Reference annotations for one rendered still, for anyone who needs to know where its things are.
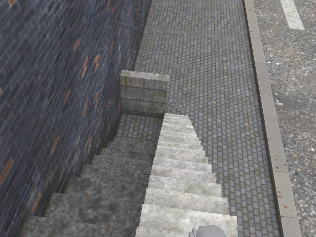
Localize robot right thigh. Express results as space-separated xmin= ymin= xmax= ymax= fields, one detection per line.
xmin=189 ymin=225 xmax=226 ymax=237

